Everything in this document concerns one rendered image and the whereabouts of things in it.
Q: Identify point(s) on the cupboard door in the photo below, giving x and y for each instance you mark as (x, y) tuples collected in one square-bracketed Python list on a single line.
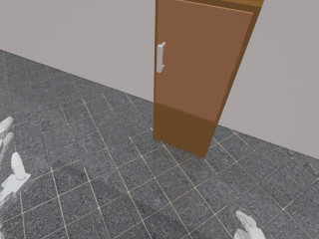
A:
[(202, 44)]

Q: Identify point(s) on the robot left hand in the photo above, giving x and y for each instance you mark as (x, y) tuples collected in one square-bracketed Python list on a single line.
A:
[(14, 184)]

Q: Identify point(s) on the handle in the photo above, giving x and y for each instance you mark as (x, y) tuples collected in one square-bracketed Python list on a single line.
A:
[(159, 57)]

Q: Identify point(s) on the robot right hand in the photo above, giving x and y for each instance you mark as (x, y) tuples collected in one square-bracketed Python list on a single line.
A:
[(249, 225)]

